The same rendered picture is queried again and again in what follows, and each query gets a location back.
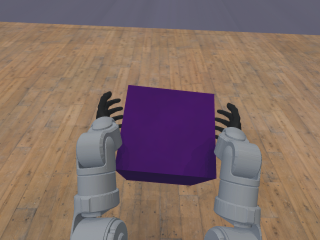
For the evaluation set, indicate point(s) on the left robot hand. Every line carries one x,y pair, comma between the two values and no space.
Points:
104,105

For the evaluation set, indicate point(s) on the left robot upper arm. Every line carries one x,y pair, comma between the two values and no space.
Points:
100,228

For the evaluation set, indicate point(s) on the right robot upper arm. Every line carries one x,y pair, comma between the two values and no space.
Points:
229,233

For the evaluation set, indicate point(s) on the carton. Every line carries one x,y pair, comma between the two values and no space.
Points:
168,136

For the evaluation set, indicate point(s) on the right robot forearm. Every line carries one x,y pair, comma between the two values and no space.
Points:
240,174

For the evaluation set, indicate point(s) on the right robot hand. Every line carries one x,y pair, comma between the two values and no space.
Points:
234,118

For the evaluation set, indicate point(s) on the left robot forearm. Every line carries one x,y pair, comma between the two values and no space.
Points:
97,192

